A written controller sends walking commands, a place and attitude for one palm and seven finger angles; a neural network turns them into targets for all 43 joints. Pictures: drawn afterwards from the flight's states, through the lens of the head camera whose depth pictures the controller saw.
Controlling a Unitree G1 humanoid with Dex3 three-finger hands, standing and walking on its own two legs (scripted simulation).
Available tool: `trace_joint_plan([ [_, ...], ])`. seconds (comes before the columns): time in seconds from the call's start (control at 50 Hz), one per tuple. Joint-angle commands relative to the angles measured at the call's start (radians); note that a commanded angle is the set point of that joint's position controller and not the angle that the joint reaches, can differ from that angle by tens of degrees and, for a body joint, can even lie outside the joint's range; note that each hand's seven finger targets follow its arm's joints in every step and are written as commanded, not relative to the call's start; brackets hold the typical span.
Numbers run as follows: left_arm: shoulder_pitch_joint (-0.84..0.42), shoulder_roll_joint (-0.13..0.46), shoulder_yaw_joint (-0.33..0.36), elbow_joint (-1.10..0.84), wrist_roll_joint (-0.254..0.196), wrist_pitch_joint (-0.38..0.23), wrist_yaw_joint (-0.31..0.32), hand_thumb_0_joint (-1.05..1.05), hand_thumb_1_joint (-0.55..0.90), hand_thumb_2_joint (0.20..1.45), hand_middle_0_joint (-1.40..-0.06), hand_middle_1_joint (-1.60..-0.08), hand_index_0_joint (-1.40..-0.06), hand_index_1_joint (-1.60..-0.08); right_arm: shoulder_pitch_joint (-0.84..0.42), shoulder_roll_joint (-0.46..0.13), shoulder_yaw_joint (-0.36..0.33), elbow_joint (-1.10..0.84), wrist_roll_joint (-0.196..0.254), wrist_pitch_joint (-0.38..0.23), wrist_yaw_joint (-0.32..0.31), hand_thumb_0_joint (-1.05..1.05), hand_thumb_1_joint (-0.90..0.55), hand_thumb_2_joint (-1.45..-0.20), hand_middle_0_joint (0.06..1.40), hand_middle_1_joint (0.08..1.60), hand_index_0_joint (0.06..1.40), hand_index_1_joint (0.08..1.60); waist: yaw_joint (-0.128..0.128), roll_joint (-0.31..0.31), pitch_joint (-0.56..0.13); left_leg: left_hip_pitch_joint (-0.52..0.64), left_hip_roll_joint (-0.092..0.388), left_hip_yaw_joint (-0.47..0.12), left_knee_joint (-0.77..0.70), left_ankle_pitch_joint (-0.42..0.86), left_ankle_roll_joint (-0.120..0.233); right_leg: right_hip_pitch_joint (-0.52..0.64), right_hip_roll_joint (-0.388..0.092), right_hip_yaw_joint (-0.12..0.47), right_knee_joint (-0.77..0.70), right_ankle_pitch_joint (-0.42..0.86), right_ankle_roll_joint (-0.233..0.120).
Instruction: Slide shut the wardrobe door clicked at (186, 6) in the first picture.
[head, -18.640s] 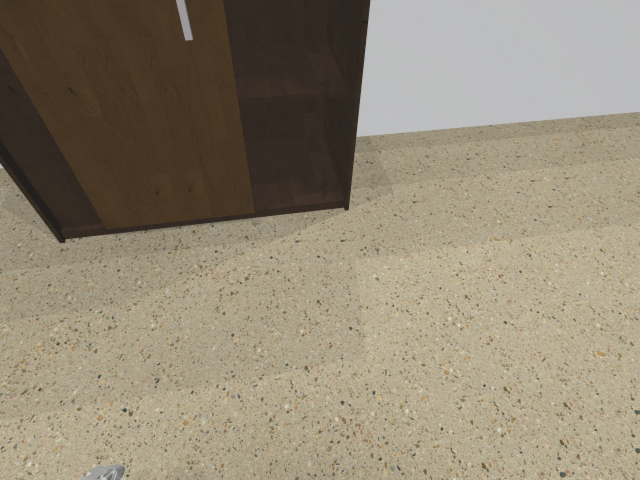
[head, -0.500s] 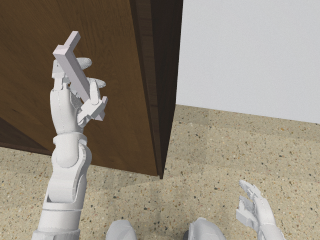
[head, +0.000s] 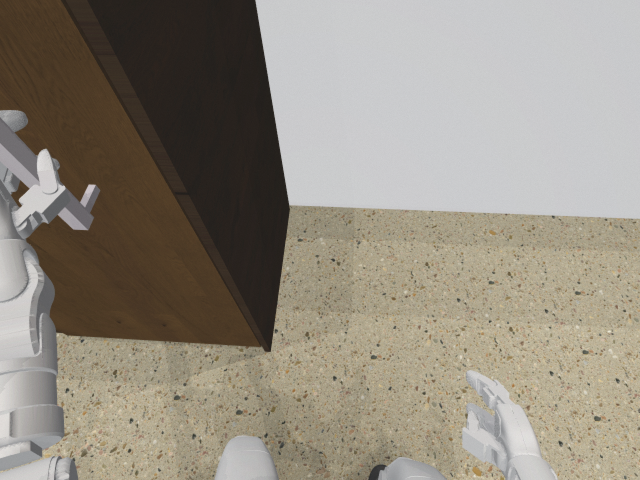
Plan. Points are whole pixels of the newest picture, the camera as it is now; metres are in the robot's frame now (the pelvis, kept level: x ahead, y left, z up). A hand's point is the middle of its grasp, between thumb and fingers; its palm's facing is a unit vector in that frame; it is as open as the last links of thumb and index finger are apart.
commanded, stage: stop walking and hold the door there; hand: left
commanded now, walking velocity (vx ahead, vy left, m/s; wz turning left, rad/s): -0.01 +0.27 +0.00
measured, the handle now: (39, 156) +0.38 +0.37 +0.15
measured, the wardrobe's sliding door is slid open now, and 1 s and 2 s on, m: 0.00 0.00 0.00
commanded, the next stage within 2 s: none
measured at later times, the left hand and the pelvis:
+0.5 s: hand (48, 187) +0.34 +0.34 +0.15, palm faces +0.57 -0.77 -0.29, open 6.5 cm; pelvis +0.00 +0.01 +0.02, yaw -4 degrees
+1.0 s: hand (48, 187) +0.34 +0.34 +0.15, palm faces +0.55 -0.78 -0.30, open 6.5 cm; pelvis +0.02 +0.02 +0.02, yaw -4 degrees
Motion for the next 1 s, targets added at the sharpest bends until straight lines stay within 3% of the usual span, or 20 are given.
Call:
trace_joint_plan([
  [0.0, -0.195, 0.299, 0.032, -0.149, 0.034, -0.091, -0.027, 0.000, 0.900, 0.900, -0.450, -1.400, -0.450, -1.400, 0.010, -0.124, -0.042, -0.116, 0.022, -0.057, -0.059, 0.000, -0.900, -0.900, 0.200, 0.300, 0.200, 0.300, -0.053, -0.199, -0.542, -0.186, -0.249, -0.084, 0.344, -0.324, 0.078, 0.319, -0.367, 0.401, -0.106, 0.985, -0.160],
  [0.02, -0.161, 0.345, 0.104, -0.110, 0.040, -0.092, -0.004, 0.000, 0.900, 0.900, -0.450, -1.400, -0.450, -1.400, 0.006, -0.122, -0.020, -0.091, 0.012, -0.061, -0.068, 0.000, -0.900, -0.900, 0.200, 0.300, 0.200, 0.300, -0.060, -0.119, -0.548, -0.180, -0.243, -0.089, 0.203, -0.307, 0.084, 0.334, -0.358, 0.359, -0.088, 0.959, -0.156],
  [0.04, -0.114, 0.399, 0.168, -0.052, 0.044, -0.090, 0.013, 0.000, 0.900, 0.900, -0.450, -1.400, -0.450, -1.400, 0.000, -0.137, -0.010, -0.068, 0.005, -0.058, -0.080, 0.000, -0.900, -0.900, 0.200, 0.300, 0.200, 0.300, -0.058, -0.092, -0.549, -0.158, -0.254, -0.064, 0.028, -0.255, 0.091, 0.362, -0.329, 0.312, -0.073, 0.972, -0.135],
  [0.08, -0.115, 0.364, 0.145, -0.045, 0.044, -0.100, 0.021, 0.000, 0.900, 0.900, -0.450, -1.400, -0.450, -1.400, -0.003, -0.133, -0.007, -0.067, 0.005, -0.056, -0.098, 0.000, -0.900, -0.900, 0.200, 0.300, 0.200, 0.300, -0.067, -0.195, -0.580, -0.064, -0.297, 0.002, -0.187, -0.051, 0.089, 0.368, -0.270, 0.250, -0.083, 0.887, -0.089],
  [0.12, -0.139, 0.366, 0.134, -0.053, 0.039, -0.099, 0.023, 0.000, 0.900, 0.900, -0.450, -1.400, -0.450, -1.400, 0.007, -0.159, -0.035, -0.065, 0.007, -0.050, -0.112, 0.000, -0.900, -0.900, 0.200, 0.300, 0.200, 0.300, -0.076, -0.226, -0.578, 0.073, -0.270, 0.016, -0.316, 0.184, 0.097, 0.295, -0.248, 0.229, -0.092, 0.761, -0.044],
  [0.16, -0.151, 0.317, 0.063, -0.084, 0.038, -0.092, 0.011, 0.000, 0.900, 0.900, -0.450, -1.400, -0.450, -1.400, 0.005, -0.193, -0.053, -0.074, 0.016, -0.045, -0.113, 0.000, -0.900, -0.900, 0.200, 0.300, 0.200, 0.300, -0.068, -0.056, -0.547, 0.183, -0.163, -0.040, -0.295, 0.449, 0.134, 0.147, -0.197, 0.222, -0.109, 0.544, -0.010],
  [0.18, -0.122, 0.272, 0.021, -0.043, 0.041, -0.081, 0.001, 0.000, 0.900, 0.900, -0.450, -1.400, -0.450, -1.400, 0.029, -0.204, -0.055, -0.074, 0.022, -0.037, -0.107, 0.000, -0.900, -0.900, 0.200, 0.300, 0.200, 0.300, -0.071, -0.040, -0.517, 0.185, -0.146, -0.053, -0.285, 0.431, 0.138, 0.093, -0.172, 0.230, -0.133, 0.405, -0.011],
  [0.2, -0.087, 0.235, -0.020, -0.011, 0.047, -0.070, -0.002, 0.000, 0.900, 0.900, -0.450, -1.400, -0.450, -1.400, 0.015, -0.187, -0.045, -0.078, 0.016, -0.035, -0.110, 0.000, -0.900, -0.900, 0.200, 0.300, 0.200, 0.300, -0.083, 0.057, -0.474, 0.153, -0.141, -0.054, -0.305, 0.333, 0.144, 0.056, -0.149, 0.197, -0.155, 0.294, -0.003],
  [0.24, -0.102, 0.344, 0.059, 0.021, 0.054, -0.062, 0.014, 0.000, 0.900, 0.900, -0.450, -1.400, -0.450, -1.400, 0.017, -0.204, -0.042, -0.068, 0.011, -0.028, -0.123, 0.000, -0.900, -0.900, 0.200, 0.300, 0.200, 0.300, -0.072, 0.091, -0.411, 0.070, -0.150, -0.061, -0.354, 0.174, 0.149, 0.047, -0.127, 0.174, -0.186, 0.157, -0.002],
  [0.3, -0.109, 0.364, 0.065, 0.089, 0.056, -0.063, 0.021, 0.000, 0.900, 0.900, -0.450, -1.400, -0.450, -1.400, 0.045, -0.203, -0.039, -0.059, 0.008, -0.030, -0.134, 0.000, -0.900, -0.900, 0.200, 0.300, 0.200, 0.300, -0.077, 0.016, -0.382, 0.016, -0.182, -0.050, -0.377, -0.040, 0.137, 0.036, -0.133, 0.204, -0.250, 0.023, -0.007],
  [0.36, -0.133, 0.346, 0.041, 0.121, 0.053, -0.066, 0.016, 0.000, 0.900, 0.900, -0.450, -1.400, -0.450, -1.400, 0.061, -0.208, -0.038, -0.054, 0.005, -0.034, -0.137, 0.000, -0.900, -0.900, 0.200, 0.300, 0.200, 0.300, -0.085, -0.012, -0.356, 0.017, -0.195, -0.058, -0.387, -0.095, 0.135, -0.018, -0.134, 0.227, -0.289, -0.072, -0.014],
  [0.38, -0.124, 0.359, 0.055, 0.142, 0.053, -0.066, 0.017, 0.000, 0.900, 0.900, -0.450, -1.400, -0.450, -1.400, 0.066, -0.211, -0.039, -0.050, 0.003, -0.035, -0.139, 0.000, -0.900, -0.900, 0.200, 0.300, 0.200, 0.300, -0.083, -0.022, -0.358, 0.023, -0.192, -0.058, -0.387, -0.097, 0.137, -0.027, -0.131, 0.227, -0.293, -0.076, -0.012],
  [0.44, -0.149, 0.299, -0.005, 0.114, 0.050, -0.070, 0.007, 0.000, 0.900, 0.900, -0.450, -1.400, -0.450, -1.400, 0.068, -0.209, -0.036, -0.050, 0.005, -0.041, -0.140, 0.000, -0.900, -0.900, 0.200, 0.300, 0.200, 0.300, -0.089, -0.012, -0.371, 0.045, -0.180, -0.073, -0.403, -0.059, 0.138, -0.026, -0.121, 0.205, -0.267, -0.023, -0.010],
  [0.52, -0.128, 0.279, -0.020, 0.092, 0.051, -0.066, 0.009, 0.000, 0.900, 0.900, -0.450, -1.400, -0.450, -1.400, 0.072, -0.201, -0.028, -0.041, 0.005, -0.043, -0.148, 0.000, -0.900, -0.900, 0.200, 0.300, 0.200, 0.300, -0.083, -0.025, -0.403, 0.078, -0.161, -0.077, -0.411, 0.027, 0.140, -0.006, -0.102, 0.167, -0.220, 0.091, -0.001],
  [0.76, -0.093, 0.204, -0.084, 0.033, 0.046, -0.063, 0.003, 0.000, 0.900, 0.900, -0.450, -1.400, -0.450, -1.400, 0.055, -0.177, -0.011, -0.032, -0.001, -0.029, -0.156, 0.000, -0.900, -0.900, 0.200, 0.300, 0.200, 0.300, -0.088, -0.034, -0.403, 0.125, -0.169, -0.052, -0.405, 0.109, 0.130, -0.029, -0.097, 0.154, -0.213, 0.158, 0.004],
  [0.78, -0.089, 0.224, -0.063, 0.038, 0.046, -0.062, 0.006, 0.000, 0.900, 0.900, -0.450, -1.400, -0.450, -1.400, 0.062, -0.183, -0.012, -0.031, -0.002, -0.027, -0.156, 0.000, -0.900, -0.900, 0.200, 0.300, 0.200, 0.300, -0.087, -0.047, -0.405, 0.119, -0.169, -0.057, -0.407, 0.118, 0.127, -0.022, -0.094, 0.148, -0.209, 0.160, 0.003],
  [0.8, -0.089, 0.190, -0.096, 0.017, 0.046, -0.064, 0.003, 0.000, 0.900, 0.900, -0.450, -1.400, -0.450, -1.400, 0.051, -0.175, -0.010, -0.037, -0.001, -0.027, -0.156, 0.000, -0.900, -0.900, 0.200, 0.300, 0.200, 0.300, -0.088, -0.038, -0.408, 0.125, -0.171, -0.050, -0.404, 0.124, 0.126, -0.020, -0.097, 0.146, -0.209, 0.167, 0.004],
  [0.88, -0.060, 0.212, -0.069, 0.007, 0.045, -0.059, 0.007, 0.000, 0.900, 0.900, -0.450, -1.400, -0.450, -1.400, 0.048, -0.180, -0.011, -0.041, -0.004, -0.021, -0.157, 0.000, -0.900, -0.900, 0.200, 0.300, 0.200, 0.300, -0.088, -0.041, -0.413, 0.135, -0.180, -0.040, -0.391, 0.167, 0.121, -0.015, -0.098, 0.152, -0.217, 0.203, 0.002],
  [0.94, -0.056, 0.158, -0.116, -0.038, 0.039, -0.060, 0.002, 0.000, 0.900, 0.900, -0.450, -1.400, -0.450, -1.400, 0.032, -0.171, -0.009, -0.051, -0.002, -0.020, -0.157, 0.000, -0.900, -0.900, 0.200, 0.300, 0.200, 0.300, -0.091, -0.031, -0.411, 0.148, -0.182, -0.036, -0.390, 0.183, 0.119, -0.014, -0.098, 0.146, -0.218, 0.215, 0.002],
  [0.98, -0.019, 0.205, -0.067, -0.013, 0.042, -0.055, 0.009, 0.000, 0.900, 0.900, -0.450, -1.400, -0.450, -1.400, 0.038, -0.176, -0.011, -0.049, -0.004, -0.015, -0.158, 0.000, -0.900, -0.900, 0.200, 0.300, 0.200, 0.300, -0.087, -0.030, -0.417, 0.143, -0.185, -0.031, -0.382, 0.209, 0.118, -0.006, -0.100, 0.148, -0.222, 0.238, 0.002],
])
